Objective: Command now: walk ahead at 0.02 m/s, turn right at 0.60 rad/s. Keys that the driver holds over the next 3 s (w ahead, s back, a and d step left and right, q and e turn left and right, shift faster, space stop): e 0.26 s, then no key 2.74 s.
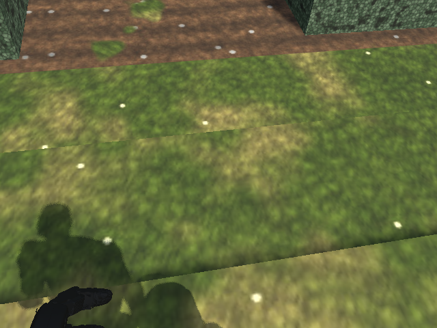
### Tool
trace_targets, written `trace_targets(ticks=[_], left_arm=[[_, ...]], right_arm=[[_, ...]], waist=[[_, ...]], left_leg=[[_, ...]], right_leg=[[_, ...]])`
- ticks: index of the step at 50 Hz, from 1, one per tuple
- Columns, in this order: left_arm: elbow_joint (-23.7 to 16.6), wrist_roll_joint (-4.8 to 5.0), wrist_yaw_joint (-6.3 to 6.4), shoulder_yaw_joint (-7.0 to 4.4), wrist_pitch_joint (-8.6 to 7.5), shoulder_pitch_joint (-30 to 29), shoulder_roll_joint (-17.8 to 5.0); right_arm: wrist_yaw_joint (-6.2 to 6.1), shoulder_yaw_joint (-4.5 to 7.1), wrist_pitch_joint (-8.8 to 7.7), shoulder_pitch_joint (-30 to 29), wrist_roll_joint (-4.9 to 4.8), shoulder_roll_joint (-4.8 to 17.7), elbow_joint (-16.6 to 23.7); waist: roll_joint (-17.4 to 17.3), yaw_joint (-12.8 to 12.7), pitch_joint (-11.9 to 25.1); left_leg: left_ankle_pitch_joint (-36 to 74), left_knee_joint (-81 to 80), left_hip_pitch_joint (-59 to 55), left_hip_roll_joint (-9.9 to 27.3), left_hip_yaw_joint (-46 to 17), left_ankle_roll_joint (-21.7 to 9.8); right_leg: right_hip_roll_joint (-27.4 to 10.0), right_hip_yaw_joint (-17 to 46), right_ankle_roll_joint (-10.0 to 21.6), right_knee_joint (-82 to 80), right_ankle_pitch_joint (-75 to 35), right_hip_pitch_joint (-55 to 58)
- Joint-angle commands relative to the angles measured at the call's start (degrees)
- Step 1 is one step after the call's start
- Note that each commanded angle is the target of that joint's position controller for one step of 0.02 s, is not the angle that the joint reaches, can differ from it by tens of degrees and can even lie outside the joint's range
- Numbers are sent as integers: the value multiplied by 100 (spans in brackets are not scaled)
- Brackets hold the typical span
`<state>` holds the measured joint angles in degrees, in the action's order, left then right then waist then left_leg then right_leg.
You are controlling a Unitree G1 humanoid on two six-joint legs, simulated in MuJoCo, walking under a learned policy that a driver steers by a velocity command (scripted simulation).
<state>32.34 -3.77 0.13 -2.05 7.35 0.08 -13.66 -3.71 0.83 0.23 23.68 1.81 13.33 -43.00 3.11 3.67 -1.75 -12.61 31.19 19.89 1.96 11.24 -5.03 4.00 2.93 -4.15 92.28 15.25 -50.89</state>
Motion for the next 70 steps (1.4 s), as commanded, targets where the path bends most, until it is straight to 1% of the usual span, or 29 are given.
trace_targets(ticks=[1, 5, 7, 8, 9, 10, 11, 12, 13, 14, 15, 16, 18, 20, 23, 24, 27, 29, 30, 31, 32, 33, 34, 35, 38, 42, 47, 58, 70], left_arm=[[-545, 32, -72, -52, -62, -164, -242], [-699, 257, -223, -3, -191, -424, -158], [-665, 380, -264, -35, -252, -240, -254], [-609, 426, -282, -62, -298, -82, -314], [-509, 451, -284, -76, -367, 201, -305], [-348, 444, -254, -103, -449, 560, -337], [-160, 403, -197, -167, -565, 1032, -511], [-330, 442, -151, -193, -658, 1374, -882], [-372, 390, -67, -430, -617, 1802, -1781], [-99, 272, 28, -382, -560, 2041, -1490], [-61, 251, 103, -286, -530, 1608, -1256], [-104, 239, 134, -214, -510, 1178, -1000], [-127, 288, 105, -109, -536, 809, -682], [-16, 279, 59, -135, -567, 948, -714], [89, 255, 46, -172, -565, 1247, -743], [164, 287, 41, -189, -571, 1381, -774], [245, 198, 11, -195, -554, 1579, -824], [260, 201, 16, -152, -549, 1478, -792], [265, 201, 32, -118, -578, 1461, -720], [289, 191, 24, -59, -633, 1650, -499], [189, 281, -30, 19, -689, 1893, -177], [287, 243, -23, -39, -660, 1565, -461], [384, 253, -56, -58, -638, 1561, -442], [475, 241, -87, -53, -630, 1513, -421], [615, 222, -110, -67, -667, 1541, -438], [878, 249, -47, -62, -689, 1577, -373], [1133, 277, -18, -81, -674, 1487, -354], [1957, 305, 105, -123, -666, 1476, -385], [2812, 284, 200, -89, -678, 1581, -205]], right_arm=[[-60, 241, -6, 80, 72, 795, 528], [-27, 377, 77, -111, 123, 1025, 675], [45, 435, 159, -171, 138, 1143, 678], [79, 441, 210, -132, 129, 1146, 625], [115, 444, 257, -183, 94, 1147, 578], [158, 447, 289, -81, 79, 1117, 497], [221, 436, 307, 227, 138, 929, 365], [320, 323, 339, 103, 165, 419, 643], [345, 334, 341, -1082, 196, 590, 1245], [352, 344, 297, -1492, 136, 735, 1304], [328, 294, 251, -1307, 37, 612, 1192], [274, 268, 225, -1081, 46, 590, 994], [288, 324, 303, -655, 95, 785, 667], [375, 287, 364, -661, 20, 693, 633], [455, 132, 386, -1015, -25, 383, 721], [454, 99, 381, -1133, -32, 321, 745], [407, 105, 335, -1310, -74, 394, 813], [357, 101, 269, -1025, -115, 336, 738], [331, 94, 193, -850, -78, 321, 677], [301, 93, 81, -629, 11, 444, 645], [285, 203, 26, -1035, 50, 1042, 754], [302, 122, 21, -1063, -76, 707, 709], [322, 46, 16, -1315, -92, 524, 732], [329, 50, 24, -1417, -84, 506, 770], [330, 77, -29, -1156, -95, 555, 660], [347, 102, -62, -1057, -99, 489, 618], [366, 146, -86, -988, -77, 480, 469], [300, 242, -91, -735, -79, 467, -170], [230, 299, -85, -476, -79, 357, -1024]], waist=[[-796, -116, 456], [-1137, 46, 376], [-1211, 56, 350], [-1157, 61, 303], [-993, -66, 273], [-647, -174, 304], [194, -272, 393], [1313, -285, 336], [1319, -895, 64], [612, -894, 56], [885, -517, 38], [837, -265, 112], [601, -46, 502], [295, -35, 672], [345, -277, 539], [483, -386, 493], [589, -565, 381], [444, -364, 333], [215, -230, 272], [-147, -283, 470], [-1426, -652, 487], [-1285, -421, 479], [-1146, -581, 273], [-1030, -534, 185], [-949, -468, 261], [-558, -397, 306], [-413, -376, 301], [-349, -328, 51], [-332, -292, -165]], left_leg=[[-64, -1306, -1422, 1506, -1669, -930], [-920, -1490, -870, 1632, -1133, -719], [-1192, -1456, -493, 1672, -875, -564], [-1248, -1336, -395, 1699, -817, -505], [-1223, -1026, -233, 1666, -656, -380], [-1157, -520, 42, 1551, -407, -161], [-1445, 639, 398, 1244, 53, 162], [-2878, 2741, 1937, 759, 206, 579], [-2857, 3228, 3250, -219, -721, 760], [-2205, 3652, 3130, -6, -1322, 746], [-1690, 3791, 3067, -23, -1286, 743], [-1259, 3894, 2838, -6, -1268, 793], [-674, 4137, 1917, -94, -1107, 843], [-483, 3957, 1510, -153, -1062, 838], [-313, 2650, 1300, -105, -1055, 762], [-287, 2211, 1050, -87, -1081, 698], [-810, 1248, 215, -284, -963, 487], [-562, 229, -600, -341, -876, 335], [53, -647, -1239, -238, -974, 298], [288, -967, -1901, 372, -1610, 264], [998, -1046, -1797, 1306, -2829, -70], [754, -1239, -1141, 1390, -3009, -288], [302, -1215, -757, 1079, -2683, -143], [-3, -1197, -604, 800, -2408, 32], [288, -1078, -774, 483, -2016, 217], [883, -906, -1055, 463, -1912, 169], [1303, -871, -1169, 401, -1827, 154], [1404, -1043, -1347, 337, -1793, 149], [1023, -1198, -1368, 290, -1796, 148]], right_leg=[[-324, -74, -23, -1108, -43, -422], [-533, -475, 218, -3346, 538, 1325], [-458, -762, 430, -4219, 1120, 2393], [-398, -866, 523, -4647, 1116, 2789], [-320, -939, 606, -5271, 825, 3295], [-172, -914, 647, -5860, 627, 3907], [-323, -352, 678, -6591, 552, 4488], [-2080, 2258, 1056, -6834, 465, 4832], [-2968, 4048, 2077, -7614, -1469, 4600], [-2679, 3196, 2207, -7362, -1855, 4602], [-2330, 2437, 2041, -7193, -1940, 4368], [-1897, 1860, 1844, -7086, -2027, 4144], [-1412, 1099, 1695, -6923, -2878, 3612], [-1298, 940, 1624, -6924, -2742, 3429], [-1219, 986, 1550, -7076, -1399, 3540], [-1236, 1045, 1587, -7151, -1043, 3482], [-1409, 1308, 1640, -7110, -659, 3203], [-1421, 1423, 1509, -6894, -998, 2964], [-1283, 1385, 1266, -6718, -1015, 2727], [-1031, 1241, 967, -6361, -554, 2501], [-313, 469, 696, -6022, 291, 2199], [-317, 313, 587, -6272, 537, 2790], [-363, 335, 580, -6480, 95, 3311], [-360, 389, 576, -6519, -256, 3539], [-532, 496, 536, -6597, -736, 3776], [-585, 487, 479, -6748, -778, 3811], [-638, 465, 452, -6796, -896, 3991], [-767, 442, 454, -6997, -1050, 4207], [-825, 378, 495, -7175, -1032, 4279]])
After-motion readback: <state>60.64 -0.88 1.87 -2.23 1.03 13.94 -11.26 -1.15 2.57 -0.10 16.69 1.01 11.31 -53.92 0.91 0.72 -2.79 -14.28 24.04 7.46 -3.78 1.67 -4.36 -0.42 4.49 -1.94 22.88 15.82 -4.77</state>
